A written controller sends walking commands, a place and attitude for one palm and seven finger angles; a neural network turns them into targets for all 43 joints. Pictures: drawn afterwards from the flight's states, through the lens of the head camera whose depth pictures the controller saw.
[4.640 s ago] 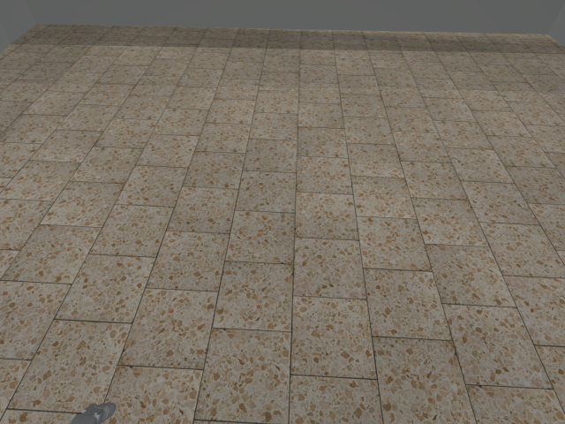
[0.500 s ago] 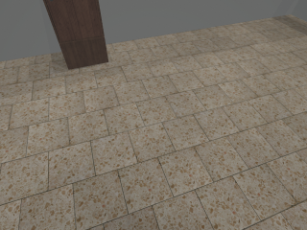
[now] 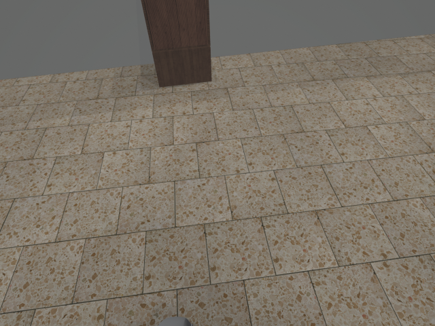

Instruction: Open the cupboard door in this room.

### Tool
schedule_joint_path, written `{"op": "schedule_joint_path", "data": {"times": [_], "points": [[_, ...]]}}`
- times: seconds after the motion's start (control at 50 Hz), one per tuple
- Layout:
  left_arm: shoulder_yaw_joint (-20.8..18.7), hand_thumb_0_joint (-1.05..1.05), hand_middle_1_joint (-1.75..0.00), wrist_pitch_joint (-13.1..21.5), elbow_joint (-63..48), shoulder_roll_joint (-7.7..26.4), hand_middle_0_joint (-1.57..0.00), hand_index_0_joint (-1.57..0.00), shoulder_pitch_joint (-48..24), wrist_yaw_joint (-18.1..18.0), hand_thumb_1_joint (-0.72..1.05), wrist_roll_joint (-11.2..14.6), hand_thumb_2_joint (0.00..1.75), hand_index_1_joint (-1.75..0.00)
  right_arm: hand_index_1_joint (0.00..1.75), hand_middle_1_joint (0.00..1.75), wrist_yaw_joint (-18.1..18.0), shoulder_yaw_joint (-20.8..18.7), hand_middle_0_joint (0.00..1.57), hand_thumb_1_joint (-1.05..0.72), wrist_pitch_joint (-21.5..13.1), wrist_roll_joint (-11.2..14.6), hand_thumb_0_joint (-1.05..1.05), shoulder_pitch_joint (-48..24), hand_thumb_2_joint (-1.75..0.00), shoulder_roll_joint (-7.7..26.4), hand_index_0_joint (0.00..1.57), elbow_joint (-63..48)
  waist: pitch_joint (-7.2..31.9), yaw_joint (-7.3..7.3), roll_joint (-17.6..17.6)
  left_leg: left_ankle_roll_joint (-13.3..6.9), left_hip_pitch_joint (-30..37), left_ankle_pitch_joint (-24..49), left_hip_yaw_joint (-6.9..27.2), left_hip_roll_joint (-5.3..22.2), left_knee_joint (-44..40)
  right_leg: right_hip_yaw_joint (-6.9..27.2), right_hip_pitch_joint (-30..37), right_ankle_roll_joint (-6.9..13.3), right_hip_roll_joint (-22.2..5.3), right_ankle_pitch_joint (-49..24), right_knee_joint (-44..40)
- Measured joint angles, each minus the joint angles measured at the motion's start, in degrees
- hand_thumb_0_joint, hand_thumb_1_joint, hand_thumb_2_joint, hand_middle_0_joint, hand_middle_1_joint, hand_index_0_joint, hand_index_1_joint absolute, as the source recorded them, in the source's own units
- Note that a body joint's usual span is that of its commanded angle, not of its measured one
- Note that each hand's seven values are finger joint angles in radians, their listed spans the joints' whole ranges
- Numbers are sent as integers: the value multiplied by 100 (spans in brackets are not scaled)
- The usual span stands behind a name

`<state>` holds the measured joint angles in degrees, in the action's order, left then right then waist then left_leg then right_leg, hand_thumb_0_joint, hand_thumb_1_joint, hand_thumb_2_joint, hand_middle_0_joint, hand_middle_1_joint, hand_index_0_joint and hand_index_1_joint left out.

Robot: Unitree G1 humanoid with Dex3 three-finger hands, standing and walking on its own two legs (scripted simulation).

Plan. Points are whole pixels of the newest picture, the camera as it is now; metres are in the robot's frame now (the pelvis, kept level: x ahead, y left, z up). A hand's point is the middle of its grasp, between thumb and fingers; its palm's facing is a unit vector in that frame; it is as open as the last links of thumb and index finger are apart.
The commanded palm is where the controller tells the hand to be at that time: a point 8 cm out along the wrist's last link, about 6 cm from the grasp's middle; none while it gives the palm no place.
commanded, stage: turn or walk to find it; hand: left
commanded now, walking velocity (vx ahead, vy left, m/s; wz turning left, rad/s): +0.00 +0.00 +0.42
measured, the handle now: out of the picture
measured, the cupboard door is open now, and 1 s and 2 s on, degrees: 0 0 0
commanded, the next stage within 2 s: stand and wait in 0.68 s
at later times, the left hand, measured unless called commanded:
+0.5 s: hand out of the picture +0.03 +0.27 -0.16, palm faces +0.20 -0.95 -0.25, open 7.4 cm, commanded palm none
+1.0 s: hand out of the picture -0.09 +0.19 -0.16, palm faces +0.38 -0.89 -0.23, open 7.4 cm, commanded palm none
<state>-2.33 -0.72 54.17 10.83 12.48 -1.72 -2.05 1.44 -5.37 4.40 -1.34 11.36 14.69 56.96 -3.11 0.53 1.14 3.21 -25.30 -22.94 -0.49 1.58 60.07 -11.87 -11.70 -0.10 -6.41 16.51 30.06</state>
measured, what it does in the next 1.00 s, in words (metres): steps on the spot, turning left: left foot, then right foot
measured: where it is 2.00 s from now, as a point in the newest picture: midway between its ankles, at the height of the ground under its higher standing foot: outside the picture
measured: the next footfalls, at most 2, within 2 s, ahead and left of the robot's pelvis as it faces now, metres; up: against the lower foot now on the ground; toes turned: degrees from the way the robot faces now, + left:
left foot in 0.14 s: +0.02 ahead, +0.14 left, +0.00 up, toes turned +8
right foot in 0.66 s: +0.02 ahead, -0.09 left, +0.00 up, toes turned +12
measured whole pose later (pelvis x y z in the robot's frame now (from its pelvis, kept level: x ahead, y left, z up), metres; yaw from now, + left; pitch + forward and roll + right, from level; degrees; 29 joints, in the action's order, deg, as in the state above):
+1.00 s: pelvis -0.06 +0.01 +0.00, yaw +21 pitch +0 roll +1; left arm -1.5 -0.1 57.0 9.7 15.1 -1.3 -2.0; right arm 0.0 -4.0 3.2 -1.0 13.6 13.2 59.2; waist -2.2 -1.3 0.6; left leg 2.8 -15.9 -23.2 0.4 2.0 41.1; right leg -8.2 -13.7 0.6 -4.1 15.1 28.9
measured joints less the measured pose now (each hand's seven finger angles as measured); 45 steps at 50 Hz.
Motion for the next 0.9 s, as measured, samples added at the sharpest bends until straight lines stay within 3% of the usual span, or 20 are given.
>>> {"op": "schedule_joint_path", "data": {"times": [0.08, 0.12, 0.16, 0.2, 0.28, 0.36, 0.46, 0.58, 0.64, 0.66, 0.68, 0.72, 0.8, 0.84, 0.9], "points": [[-4, 0, -30, 14, -35, 75, -21, -21, -4, 31, 90, -20, 90, -30, 30, 30, -3, 81, 20, -91, -28, 34, 1, -48, -90, -68, 19, -29, -108, -85, -188, -9, 492, -179, -214, 80, -1245, -180, -127, -112, -184, 77, 234], [-22, 0, -30, -12, -21, 135, -21, -21, 24, 49, 90, 4, 90, -30, 30, 30, -2, 124, 20, -91, -105, 42, 1, -58, -90, -100, 19, -96, -132, -92, -259, -51, 845, 262, -310, 69, -2133, -270, -250, -216, -298, 198, 515], [-64, 0, -30, -110, 21, 247, -21, -21, 45, 59, 90, 59, 90, -30, 30, 30, -8, 154, 20, -91, -207, 26, 1, -109, -90, -192, 19, -136, -169, -124, -448, -313, 886, 486, -375, -71, -2322, -93, -531, -341, -436, 692, 1109], [-95, 0, -30, -260, 96, 332, -21, -21, 57, 40, 91, 62, 90, -30, 30, 30, -22, 211, 20, -91, -280, 13, 1, -139, -90, -299, 19, -188, -186, -149, -517, -516, 881, 353, -404, -107, -2301, 333, -903, -363, -257, 1292, 2005], [-142, 1, -30, -343, 212, 372, -20, -20, -34, 76, 91, 69, 90, -30, 30, 30, -130, 294, 20, -90, -354, -2, 0, -56, -90, -422, 20, -228, -138, -68, -394, -614, 1019, 650, -231, -166, -2838, 731, -1366, -396, 36, 1010, 3125], [-142, 1, -30, -257, 137, 373, -20, -20, -144, 91, 91, 85, 90, -30, 30, 30, -167, 336, 20, -90, -387, 21, 0, 36, -90, -480, 20, -181, -103, -66, -306, -675, 1159, 985, -94, -288, -3326, 936, -1476, -485, 118, 646, 3261], [-135, 1, -30, -255, 63, 321, -20, -20, -301, 57, 91, 103, 90, -30, 30, 30, -169, 307, 20, -90, -366, 11, 0, 151, -90, -499, 20, -140, -32, 19, -211, -691, 1192, 1167, 68, -430, -3510, 1053, -1300, -540, 175, 689, 2783], [-85, 1, -30, -233, -86, 159, -20, -20, -513, 32, 91, 132, 90, -30, 30, 30, -142, 236, 20, -90, -268, -31, 0, 257, -90, -402, 20, -100, 8, 174, -23, -600, 1006, 1257, 328, -521, -3381, 1059, -848, -438, 353, 860, 1644], [-43, 0, -30, -141, -192, 69, -20, -20, -510, 36, 91, 147, 90, -30, 30, 30, -120, 182, 20, -90, -209, -24, 0, 315, -90, -318, 20, -86, 59, 185, 63, -492, 794, 1244, 459, -578, -3169, 999, -402, -361, 443, 367, 586], [-32, 0, -30, -93, -228, 47, -20, -20, -478, 31, 91, 132, 90, -30, 30, 30, -109, 158, 20, -90, -190, -4, 1, 343, -90, -290, 20, -92, 91, 165, 78, -444, 674, 1197, 493, -606, -3007, 966, -251, -217, 447, 199, 196], [-22, 0, -30, -56, -231, -8, -20, -20, -461, 20, 91, 99, 90, -30, 30, 30, -106, 123, 20, -90, -159, 14, 1, 330, -90, -246, 20, -78, 65, 151, 155, -384, 530, 834, 538, -595, -2679, 902, -252, -47, 481, 118, 182], [33, 0, -30, -51, -250, -86, -20, -20, -367, 12, 91, 79, 90, -30, 30, 30, -92, 57, 20, -90, -74, 0, 1, 338, -90, -172, 20, -59, 66, 149, 215, -298, 122, 103, 504, -622, -1549, 756, -234, 108, 439, 84, 210], [56, 0, -30, -65, -139, -161, -21, -21, -128, -2, 91, 72, 90, -30, 30, 30, -48, -12, 20, -90, -7, -29, 1, 338, -90, -53, 20, -8, 109, 100, 206, -173, -345, 235, 367, -437, 216, 587, -80, 135, 354, -79, -93], [63, 0, -30, -50, -51, -163, -21, -21, -38, -1, 91, 61, 90, -30, 30, 30, -55, -12, 20, -90, -32, -24, 1, 360, -90, -34, 20, 9, 121, 98, 173, -111, -297, 378, 359, -294, 402, 507, -45, 138, 324, -137, -195], [74, 0, -30, -3, 64, -161, -21, -21, 84, 6, 91, 40, 90, -30, 30, 30, -76, 17, 20, -91, -50, -9, 1, 375, -90, -46, 19, 88, 132, 30, 97, -42, 57, 269, 321, -98, -85, 421, -48, 140, 283, -169, -252]]}}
